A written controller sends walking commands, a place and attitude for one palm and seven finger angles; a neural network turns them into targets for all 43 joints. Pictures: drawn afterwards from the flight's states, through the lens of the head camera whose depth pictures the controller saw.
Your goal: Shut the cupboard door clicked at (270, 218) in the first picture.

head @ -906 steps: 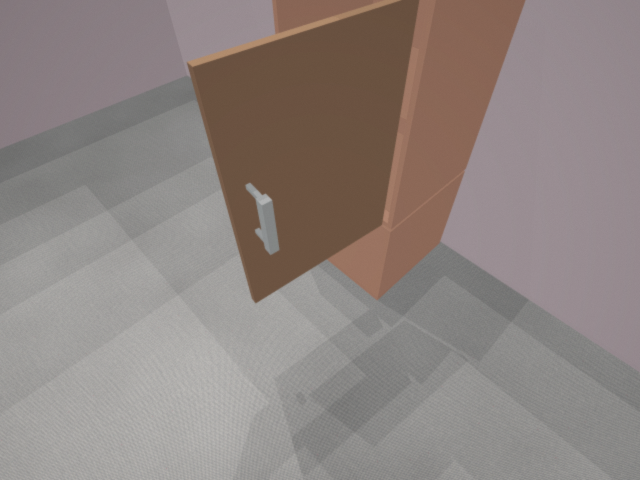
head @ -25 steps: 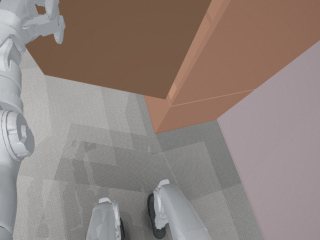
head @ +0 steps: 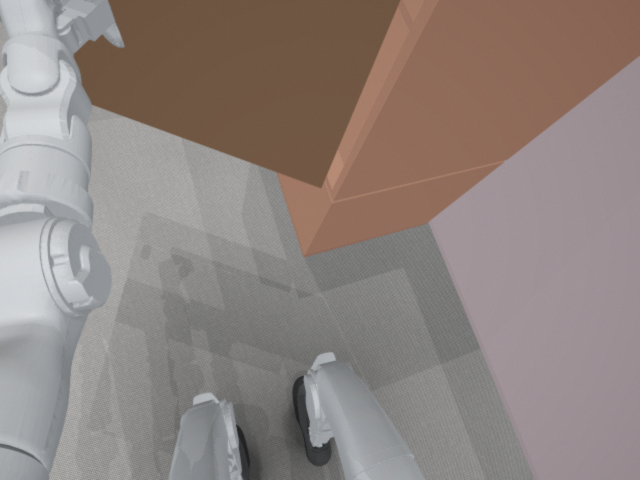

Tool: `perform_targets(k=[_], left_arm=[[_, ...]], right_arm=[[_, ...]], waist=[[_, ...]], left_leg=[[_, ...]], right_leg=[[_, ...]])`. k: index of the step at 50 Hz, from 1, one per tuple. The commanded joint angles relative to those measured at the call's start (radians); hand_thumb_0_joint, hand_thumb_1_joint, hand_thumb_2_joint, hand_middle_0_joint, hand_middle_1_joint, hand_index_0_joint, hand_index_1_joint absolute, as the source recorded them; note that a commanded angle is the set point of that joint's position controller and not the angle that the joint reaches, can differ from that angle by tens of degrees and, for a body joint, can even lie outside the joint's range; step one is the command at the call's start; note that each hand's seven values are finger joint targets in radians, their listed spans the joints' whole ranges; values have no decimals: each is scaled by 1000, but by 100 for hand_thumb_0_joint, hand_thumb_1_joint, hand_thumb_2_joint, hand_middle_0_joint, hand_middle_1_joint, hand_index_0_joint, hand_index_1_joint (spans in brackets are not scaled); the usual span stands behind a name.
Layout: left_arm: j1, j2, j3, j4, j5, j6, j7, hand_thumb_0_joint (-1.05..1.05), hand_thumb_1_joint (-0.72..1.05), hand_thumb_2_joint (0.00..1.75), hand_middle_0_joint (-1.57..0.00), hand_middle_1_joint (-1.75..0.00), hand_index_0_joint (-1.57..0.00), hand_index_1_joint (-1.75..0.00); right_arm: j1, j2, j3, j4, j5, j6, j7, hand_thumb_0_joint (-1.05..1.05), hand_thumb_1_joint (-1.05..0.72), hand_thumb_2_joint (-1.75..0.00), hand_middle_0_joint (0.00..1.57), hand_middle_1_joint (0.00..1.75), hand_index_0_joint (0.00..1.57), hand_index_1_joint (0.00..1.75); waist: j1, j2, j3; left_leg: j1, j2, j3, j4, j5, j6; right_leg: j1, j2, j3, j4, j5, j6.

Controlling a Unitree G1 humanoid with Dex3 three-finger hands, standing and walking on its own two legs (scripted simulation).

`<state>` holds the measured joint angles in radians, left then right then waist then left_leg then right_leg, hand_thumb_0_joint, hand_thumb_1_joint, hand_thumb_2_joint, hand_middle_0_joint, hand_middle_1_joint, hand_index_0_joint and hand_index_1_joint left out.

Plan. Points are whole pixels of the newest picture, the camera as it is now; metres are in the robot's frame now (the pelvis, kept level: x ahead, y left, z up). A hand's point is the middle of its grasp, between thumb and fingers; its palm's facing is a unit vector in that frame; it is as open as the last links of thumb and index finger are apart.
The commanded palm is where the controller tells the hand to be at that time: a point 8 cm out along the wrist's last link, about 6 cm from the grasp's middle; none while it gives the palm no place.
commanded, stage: pull the fist back off the door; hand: left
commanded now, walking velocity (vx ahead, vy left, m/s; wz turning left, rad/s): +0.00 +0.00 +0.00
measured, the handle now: out of the picture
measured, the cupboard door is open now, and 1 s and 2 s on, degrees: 55 54 54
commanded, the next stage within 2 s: draw the hand back to the body in 0.68 s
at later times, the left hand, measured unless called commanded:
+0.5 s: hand (115, 80) +0.53 +0.11 +0.09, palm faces +0.02 -1.00 -0.03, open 3.1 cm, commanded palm +0.49 +0.15 +0.09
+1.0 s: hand (88, 113) +0.47 +0.13 +0.11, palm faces +0.02 -1.00 -0.05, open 3.1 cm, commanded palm +0.42 +0.18 +0.13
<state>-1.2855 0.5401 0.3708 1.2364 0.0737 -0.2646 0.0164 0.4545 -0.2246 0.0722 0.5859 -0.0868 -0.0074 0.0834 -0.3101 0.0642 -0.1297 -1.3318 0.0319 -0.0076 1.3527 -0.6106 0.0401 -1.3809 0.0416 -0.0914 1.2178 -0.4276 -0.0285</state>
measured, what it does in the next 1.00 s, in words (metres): rises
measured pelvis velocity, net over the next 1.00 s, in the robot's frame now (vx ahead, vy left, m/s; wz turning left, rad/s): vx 0.01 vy -0.01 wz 0.02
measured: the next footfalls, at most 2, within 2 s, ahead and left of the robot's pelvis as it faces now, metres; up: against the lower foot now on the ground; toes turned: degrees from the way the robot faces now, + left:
none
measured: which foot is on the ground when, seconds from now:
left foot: down 0.00-1.00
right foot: down 0.00-1.00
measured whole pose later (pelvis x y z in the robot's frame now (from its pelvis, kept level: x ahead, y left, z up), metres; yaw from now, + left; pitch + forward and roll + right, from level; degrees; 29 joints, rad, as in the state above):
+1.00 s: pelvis +0.01 -0.01 +0.05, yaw +1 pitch +21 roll -1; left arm -0.68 0.27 0.25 0.90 -0.09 -0.43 -0.06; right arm 0.38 -0.24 0.01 0.58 0.01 0.09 0.04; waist -0.14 0.04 -0.14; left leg -0.94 0.01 0.05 1.11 -0.54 0.04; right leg -1.03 0.03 -0.03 1.05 -0.39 -0.03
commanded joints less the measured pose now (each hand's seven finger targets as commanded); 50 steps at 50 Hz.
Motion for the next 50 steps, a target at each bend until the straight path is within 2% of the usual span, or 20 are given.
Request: perform_targets(k=[1,3,4,6,9,11,13,17,24,27,29,30,34,36,38,40,42,44,47,50], left_arm=[[-504,112,-62,-262,17,-118,2,0,90,90,-130,-150,-130,-150],[-490,136,-25,-268,-27,-114,-32,0,90,90,-130,-150,-130,-150],[-494,152,-7,-289,-44,-124,-38,0,90,90,-130,-150,-130,-150],[-414,133,10,-283,-64,-151,-30,0,90,90,-130,-150,-130,-150],[-276,72,-12,-223,-59,-197,-12,0,90,90,-130,-150,-130,-150],[-194,23,-40,-132,-52,-197,-7,0,90,90,-130,-150,-130,-150],[-136,53,-14,-92,-57,-194,-8,0,90,90,-130,-150,-130,-150],[-108,37,-17,-197,-82,-246,-29,0,90,90,-130,-150,-130,-150],[-128,-84,-119,-366,-119,-308,-50,0,90,90,-130,-150,-130,-150],[-133,-144,-168,-356,-123,-303,-41,0,90,90,-130,-150,-130,-150],[-135,-107,-136,-365,-127,-311,-26,0,90,90,-130,-150,-130,-150],[-118,-120,-146,-356,-127,-311,-23,0,90,90,-130,-150,-130,-150],[-153,-103,-142,-272,-103,-311,-1,0,90,90,-130,-150,-130,-150],[-132,-60,-104,-239,-99,-309,5,0,90,90,-130,-150,-130,-150],[-112,-84,-124,-211,-95,-303,-5,0,90,90,-130,-150,-130,-150],[-121,-61,-104,-195,-97,-302,-13,0,90,90,-130,-150,-130,-150],[-11,10,-31,-320,-117,-310,-28,0,90,90,-130,-150,-130,-150],[126,-29,-61,-446,-140,-299,-58,0,90,90,-130,-150,-130,-150],[281,-101,-120,-560,-183,-227,-83,0,90,90,-130,-150,-130,-150],[326,-89,-114,-697,-219,-185,-85,0,90,90,-130,-150,-130,-150]], right_arm=[[259,-223,-105,8,15,33,9,0,-90,-90,20,30,20,30],[254,-220,-105,8,28,40,-2,0,-90,-90,20,30,20,30],[253,-219,-101,6,27,42,-8,0,-90,-90,20,30,20,30],[243,-208,-101,2,27,40,-9,0,-90,-90,20,30,20,30],[228,-198,-102,2,25,41,-7,0,-90,-90,20,30,20,30],[214,-197,-103,6,30,46,-5,0,-90,-90,20,30,20,30],[203,-203,-103,-4,37,51,-9,0,-90,-90,20,30,20,30],[169,-195,-113,-26,43,49,-17,0,-90,-90,20,30,20,30],[118,-191,-137,-22,57,51,-29,0,-90,-90,20,30,20,30],[90,-191,-141,-7,61,54,-37,0,-90,-90,20,30,20,30],[80,-196,-138,-5,60,53,-45,0,-90,-90,20,30,20,30],[66,-193,-137,-5,61,52,-45,0,-90,-90,20,30,20,30],[49,-192,-125,3,58,50,-54,0,-90,-90,20,30,20,30],[36,-194,-120,-3,56,47,-57,0,-90,-90,20,30,20,30],[29,-190,-118,-11,57,45,-54,0,-90,-90,20,30,20,30],[36,-194,-115,-12,56,42,-54,0,-90,-90,20,30,20,30],[34,-196,-121,-53,61,46,-52,0,-90,-90,20,30,20,30],[31,-189,-125,-95,73,50,-44,0,-90,-90,20,30,20,30],[16,-180,-128,-118,102,64,-47,0,-90,-90,20,30,20,30],[-12,-179,-125,-134,119,60,-73,0,-90,-90,20,30,20,30]], waist=[[-21,216,-721],[-6,205,-728],[4,229,-724],[26,194,-696],[43,128,-589],[37,52,-470],[51,-14,-420],[87,15,-504],[87,83,-587],[74,69,-547],[85,52,-544],[87,46,-545],[68,4,-450],[79,-5,-468],[79,-6,-465],[82,1,-475],[160,43,-639],[202,92,-725],[194,-37,-575],[200,-83,-477]], left_leg=[[546,6,-107,-189,578,-28],[542,-3,-94,-214,539,-23],[564,-3,-95,-226,546,-25],[554,-8,-82,-239,549,-24],[498,-14,-59,-256,519,-19],[403,-19,-39,-266,434,-12],[315,-28,-23,-281,355,-5],[353,-38,-11,-278,396,-7],[519,-37,-19,-278,441,-15],[541,-33,-32,-286,414,-19],[537,-36,-36,-292,399,-16],[526,-39,-32,-293,390,-17],[445,-45,-35,-297,310,-10],[409,-47,-29,-289,298,-10],[396,-48,-26,-290,294,-11],[399,-46,-33,-288,308,-12],[490,-47,-24,-307,405,-20],[598,-43,-22,-336,521,-31],[590,-34,-5,-408,477,-20],[585,-37,7,-478,383,-9]], right_leg=[[479,4,61,-142,373,6],[535,5,68,-167,374,7],[536,4,68,-171,375,4],[570,4,72,-185,390,5],[594,2,79,-200,399,4],[595,-1,86,-219,349,9],[652,-5,104,-235,312,7],[710,-14,121,-219,379,4],[660,-20,108,-210,385,10],[610,-22,94,-220,334,13],[619,-22,94,-219,317,10],[629,-24,97,-220,316,12],[604,-24,98,-224,251,12],[625,-27,108,-219,245,12],[626,-27,108,-217,246,11],[617,-28,103,-205,251,9],[728,-27,110,-197,340,3],[792,-22,101,-201,428,-2],[863,-13,94,-292,415,12],[927,-14,99,-367,352,16]])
